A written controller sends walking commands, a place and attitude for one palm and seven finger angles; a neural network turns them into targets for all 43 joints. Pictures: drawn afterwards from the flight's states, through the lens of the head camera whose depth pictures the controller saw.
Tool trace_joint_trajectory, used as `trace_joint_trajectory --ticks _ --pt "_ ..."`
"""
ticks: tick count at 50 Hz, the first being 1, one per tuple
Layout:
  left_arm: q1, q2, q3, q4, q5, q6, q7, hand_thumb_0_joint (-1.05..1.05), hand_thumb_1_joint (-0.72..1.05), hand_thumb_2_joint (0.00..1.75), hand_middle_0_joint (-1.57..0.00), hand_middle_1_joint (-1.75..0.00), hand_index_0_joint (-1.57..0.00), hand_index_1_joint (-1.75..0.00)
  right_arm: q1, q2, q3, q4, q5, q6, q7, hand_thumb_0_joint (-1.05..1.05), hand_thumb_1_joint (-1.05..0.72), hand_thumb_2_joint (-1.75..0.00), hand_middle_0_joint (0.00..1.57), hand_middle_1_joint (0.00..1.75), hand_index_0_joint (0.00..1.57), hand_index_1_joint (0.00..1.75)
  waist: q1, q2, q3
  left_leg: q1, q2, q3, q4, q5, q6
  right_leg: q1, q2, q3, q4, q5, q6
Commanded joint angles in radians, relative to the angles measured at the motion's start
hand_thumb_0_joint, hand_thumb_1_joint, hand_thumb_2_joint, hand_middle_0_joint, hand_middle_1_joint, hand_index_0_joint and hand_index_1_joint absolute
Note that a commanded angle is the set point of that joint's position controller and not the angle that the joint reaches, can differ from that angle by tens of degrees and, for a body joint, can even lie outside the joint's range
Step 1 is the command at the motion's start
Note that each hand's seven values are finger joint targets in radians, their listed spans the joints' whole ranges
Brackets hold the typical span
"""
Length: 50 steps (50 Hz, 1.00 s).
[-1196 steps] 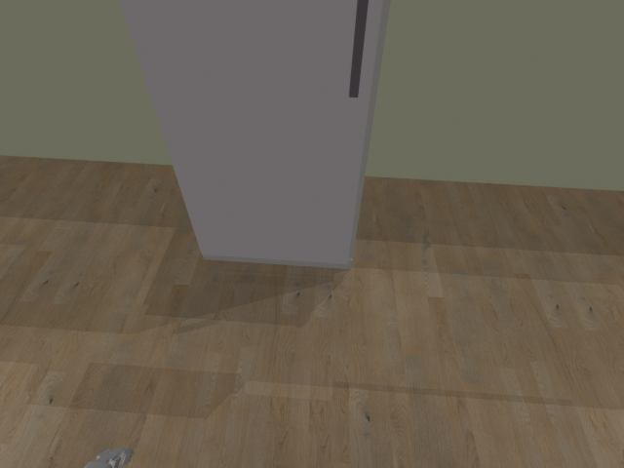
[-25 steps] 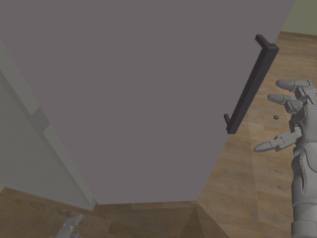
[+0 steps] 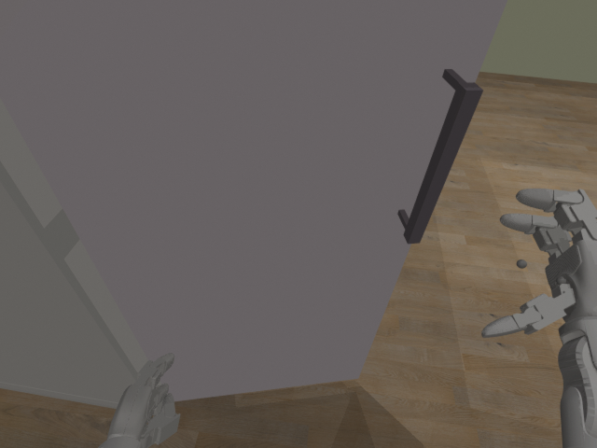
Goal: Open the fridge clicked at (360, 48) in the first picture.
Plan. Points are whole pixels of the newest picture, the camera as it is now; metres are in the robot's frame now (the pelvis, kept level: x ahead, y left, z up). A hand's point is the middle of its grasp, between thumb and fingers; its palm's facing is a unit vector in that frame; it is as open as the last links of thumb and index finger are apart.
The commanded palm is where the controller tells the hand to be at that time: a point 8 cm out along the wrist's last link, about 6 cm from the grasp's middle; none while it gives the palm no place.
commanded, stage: slip the hand off the handle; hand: right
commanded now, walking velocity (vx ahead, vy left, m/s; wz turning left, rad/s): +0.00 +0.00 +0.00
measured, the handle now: (429, 166) +0.45 -0.18 +0.18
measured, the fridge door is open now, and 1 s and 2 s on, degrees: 74 74 74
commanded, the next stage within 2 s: draw the hand back to the body in 0.02 s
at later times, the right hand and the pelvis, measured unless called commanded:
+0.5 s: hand (552, 283) +0.25 -0.26 +0.18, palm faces +0.05 +1.00 -0.03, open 14.7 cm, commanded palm +0.21 -0.29 +0.18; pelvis +0.01 -0.01 +0.01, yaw +0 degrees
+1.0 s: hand (578, 308) +0.23 -0.28 +0.17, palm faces +0.45 +0.84 -0.31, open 12.2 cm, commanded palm +0.18 -0.31 +0.18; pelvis +0.02 -0.02 +0.02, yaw +0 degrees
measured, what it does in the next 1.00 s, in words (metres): stands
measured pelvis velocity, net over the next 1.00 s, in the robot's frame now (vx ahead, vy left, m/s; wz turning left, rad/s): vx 0.02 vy -0.02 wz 0.01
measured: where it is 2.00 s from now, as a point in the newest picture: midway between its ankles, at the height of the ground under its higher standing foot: outside the picture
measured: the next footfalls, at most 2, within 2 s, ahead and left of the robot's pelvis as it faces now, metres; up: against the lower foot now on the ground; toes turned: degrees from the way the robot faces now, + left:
none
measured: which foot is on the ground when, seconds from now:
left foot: down 0.00-1.00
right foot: down 0.00-1.00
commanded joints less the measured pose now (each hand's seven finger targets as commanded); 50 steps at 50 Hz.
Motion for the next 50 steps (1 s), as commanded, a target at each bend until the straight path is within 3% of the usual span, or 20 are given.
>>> trace_joint_trajectory --ticks 1,4,7,8,10,11,13,16,20,24,26,30,32,33,35,38,42,46,48,50 --pt "-0.099 0.116 0.045 -0.147 -0.006 -0.063 0.013 0.00 0.90 0.90 -0.20 -0.30 -0.20 -0.30 -0.236 -0.231 -0.105 -0.259 0.038 -0.057 0.009 0.00 0.55 -0.20 0.25 1.15 0.25 1.15 0.002 -0.018 -0.132 -0.011 -0.019 -0.043 -0.132 0.083 0.007 0.093 0.033 0.020 -0.098 0.044 -0.026" --pt "-0.099 0.121 0.043 -0.142 -0.002 -0.074 0.017 0.00 0.90 0.90 -0.20 -0.30 -0.20 -0.30 -0.238 -0.242 -0.110 -0.286 0.046 -0.061 0.015 0.00 0.55 -0.20 0.25 1.15 0.25 1.15 0.009 -0.004 -0.126 -0.017 -0.016 -0.049 -0.136 0.080 0.003 0.088 0.033 0.018 -0.087 0.043 -0.030" --pt "-0.102 0.119 0.039 -0.131 -0.008 -0.086 0.027 0.00 0.90 0.90 -0.20 -0.30 -0.20 -0.30 -0.316 -0.204 -0.055 -0.253 0.046 -0.057 0.026 0.00 0.55 -0.20 0.25 1.15 0.25 1.15 0.031 -0.015 -0.076 -0.064 -0.015 -0.051 -0.153 -0.005 0.001 0.075 0.035 0.026 -0.095 -0.023 -0.027" --pt "-0.109 0.139 0.034 -0.126 -0.034 -0.093 0.042 0.00 0.90 0.90 -0.20 -0.30 -0.20 -0.30 -0.246 -0.236 -0.072 -0.101 0.114 0.079 0.087 0.00 0.55 -0.20 0.25 1.15 0.25 1.15 0.014 -0.016 -0.116 0.013 -0.003 -0.067 -0.176 -0.009 0.004 0.081 0.027 0.032 -0.127 -0.057 -0.031" --pt "-0.135 0.138 0.028 -0.157 -0.047 -0.104 0.062 0.00 0.90 0.90 -0.20 -0.30 -0.20 -0.30 -0.310 -0.295 -0.103 -0.234 0.130 0.193 0.144 0.00 0.55 -0.20 0.25 1.15 0.25 1.15 -0.001 -0.053 -0.179 0.075 0.008 -0.068 -0.178 0.068 0.002 0.123 0.032 0.033 -0.128 0.017 -0.040" --pt "-0.142 0.137 0.022 -0.166 -0.045 -0.112 0.067 0.00 0.90 0.90 -0.20 -0.30 -0.20 -0.30 -0.330 -0.318 -0.122 -0.256 0.138 0.247 0.163 0.00 0.55 -0.20 0.25 1.15 0.25 1.15 -0.011 -0.036 -0.200 0.094 0.007 -0.061 -0.175 0.106 0.001 0.140 0.032 0.039 -0.135 0.052 -0.042" --pt "-0.144 0.130 0.011 -0.178 -0.047 -0.127 0.065 0.00 0.90 0.90 -0.20 -0.30 -0.20 -0.30 -0.313 -0.343 -0.150 -0.304 0.151 0.326 0.194 0.00 0.55 -0.20 0.25 1.15 0.25 1.15 -0.019 -0.051 -0.193 0.097 -0.001 -0.043 -0.174 0.162 0.004 0.171 0.035 0.047 -0.142 0.105 -0.044" --pt "-0.126 0.119 0.012 -0.178 -0.038 -0.143 0.040 0.00 0.90 0.90 -0.20 -0.30 -0.20 -0.30 -0.194 -0.310 -0.192 -0.342 0.176 0.317 0.178 0.00 0.55 -0.20 0.25 1.15 0.25 1.15 -0.023 -0.005 -0.168 0.102 -0.010 -0.031 -0.164 0.265 0.003 0.187 0.030 0.046 -0.132 0.188 -0.035" --pt "-0.117 0.131 0.022 -0.179 -0.043 -0.136 0.015 0.00 0.90 0.90 -0.20 -0.30 -0.20 -0.30 -0.051 -0.271 -0.207 -0.299 0.188 0.344 0.171 0.00 0.55 -0.20 0.25 1.15 0.25 1.15 -0.030 0.033 -0.110 0.083 -0.012 -0.021 -0.166 0.252 -0.001 0.158 0.025 0.033 -0.144 0.174 -0.030" --pt "-0.131 0.129 0.022 -0.191 -0.049 -0.119 0.019 0.00 0.90 0.90 -0.20 -0.30 -0.20 -0.30 -0.104 -0.241 -0.147 -0.357 0.157 0.396 0.163 0.00 0.55 -0.20 0.25 1.15 0.25 1.15 -0.010 -0.022 -0.042 0.025 -0.021 -0.020 -0.196 0.129 -0.002 0.169 0.023 0.035 -0.164 0.093 -0.031" --pt "-0.134 0.127 0.020 -0.201 -0.046 -0.126 0.025 0.00 0.90 0.90 -0.20 -0.30 -0.20 -0.30 -0.151 -0.239 -0.128 -0.441 0.148 0.390 0.151 0.00 0.55 -0.20 0.25 1.15 0.25 1.15 -0.003 -0.034 -0.072 0.028 -0.022 -0.013 -0.193 0.105 0.001 0.194 0.025 0.047 -0.174 0.078 -0.033" --pt "-0.130 0.126 0.017 -0.192 -0.034 -0.135 0.034 0.00 0.90 0.90 -0.20 -0.30 -0.20 -0.30 -0.133 -0.286 -0.172 -0.517 0.140 0.355 0.135 0.00 0.44 -0.25 0.25 1.09 0.25 1.09 -0.012 -0.076 -0.123 0.065 -0.024 -0.010 -0.191 0.136 0.007 0.230 0.027 0.052 -0.176 0.116 -0.030" --pt "-0.128 0.120 0.013 -0.183 -0.034 -0.137 0.034 0.00 0.90 0.90 -0.20 -0.30 -0.20 -0.30 -0.096 -0.263 -0.168 -0.498 0.146 0.348 0.137 0.00 0.37 -0.29 0.24 1.04 0.24 1.04 -0.013 -0.056 -0.100 0.067 -0.027 -0.002 -0.195 0.144 0.007 0.229 0.026 0.054 -0.185 0.120 -0.027" --pt "-0.137 0.105 0.025 -0.164 0.018 -0.134 0.021 0.00 0.90 0.90 -0.20 -0.30 -0.20 -0.30 -0.104 -0.345 -0.196 -0.595 -0.016 0.243 -0.061 0.00 0.33 -0.31 0.24 1.02 0.24 1.02 -0.028 -0.033 0.004 0.035 -0.021 -0.035 -0.273 0.094 0.002 0.174 0.040 0.043 -0.197 0.080 -0.026" --pt "-0.136 0.104 0.026 -0.126 0.024 -0.115 0.016 0.00 0.90 0.90 -0.20 -0.30 -0.20 -0.30 0.058 -0.197 -0.109 -0.477 -0.052 0.197 -0.185 0.00 0.26 -0.34 0.24 0.98 0.24 0.98 -0.006 0.017 0.075 0.024 -0.004 -0.026 -0.288 0.021 0.004 0.169 0.022 0.042 -0.220 -0.007 -0.023" --pt "-0.131 0.099 0.035 -0.130 0.026 -0.079 0.011 0.00 0.90 0.90 -0.20 -0.30 -0.20 -0.30 0.114 -0.185 -0.087 -0.540 -0.092 0.143 -0.256 0.00 0.15 -0.39 0.24 0.92 0.24 0.92 -0.011 -0.064 -0.007 0.103 0.005 -0.033 -0.268 0.044 0.006 0.214 0.018 0.034 -0.254 -0.012 -0.024" --pt "-0.135 0.103 0.043 -0.122 0.038 -0.061 0.015 0.00 0.90 0.90 -0.20 -0.30 -0.20 -0.30 0.116 -0.204 -0.088 -0.586 -0.134 0.101 -0.311 0.00 0.01 -0.46 0.23 0.83 0.23 0.83 -0.014 -0.048 -0.045 0.144 0.000 -0.032 -0.279 0.094 0.008 0.261 0.018 0.029 -0.275 0.050 -0.028" --pt "-0.142 0.100 0.051 -0.113 0.043 -0.050 0.019 0.00 0.90 0.90 -0.20 -0.30 -0.20 -0.30 0.171 -0.196 -0.085 -0.607 -0.153 0.084 -0.331 0.00 -0.14 -0.53 0.23 0.75 0.23 0.75 -0.015 -0.030 -0.036 0.170 -0.002 -0.027 -0.281 0.139 0.008 0.286 0.011 0.027 -0.285 0.116 -0.028" --pt "-0.144 0.096 0.051 -0.113 0.044 -0.044 0.016 0.00 0.90 0.90 -0.20 -0.30 -0.20 -0.30 0.181 -0.193 -0.081 -0.621 -0.159 0.079 -0.335 0.00 -0.21 -0.57 0.22 0.70 0.22 0.70 -0.017 -0.058 -0.027 0.177 -0.002 -0.027 -0.283 0.145 0.009 0.289 0.014 0.029 -0.294 0.124 -0.023" --pt "-0.143 0.101 0.052 -0.110 0.047 -0.038 0.015 0.00 0.90 0.90 -0.20 -0.30 -0.20 -0.30 0.214 -0.197 -0.094 -0.609 -0.161 0.077 -0.336 0.00 -0.28 -0.60 0.22 0.66 0.22 0.66 -0.021 -0.025 -0.011 0.188 -0.005 -0.022 -0.289 0.172 0.009 0.286 0.014 0.030 -0.299 0.160 -0.023"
